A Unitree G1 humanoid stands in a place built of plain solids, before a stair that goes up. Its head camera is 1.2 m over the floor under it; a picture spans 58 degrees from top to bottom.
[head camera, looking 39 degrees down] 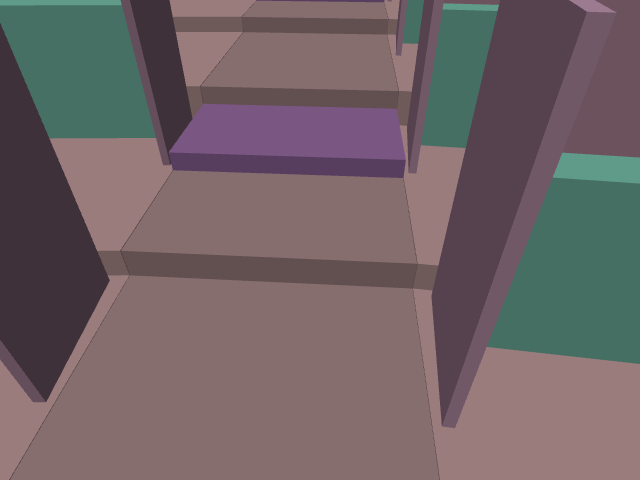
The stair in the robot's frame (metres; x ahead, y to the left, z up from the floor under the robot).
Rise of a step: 0.10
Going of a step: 0.60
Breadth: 1.12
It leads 4 degrees to the right of straight ahead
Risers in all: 3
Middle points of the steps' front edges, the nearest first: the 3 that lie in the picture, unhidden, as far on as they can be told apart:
1.22 0.20 0.13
1.82 0.16 0.23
2.42 0.12 0.33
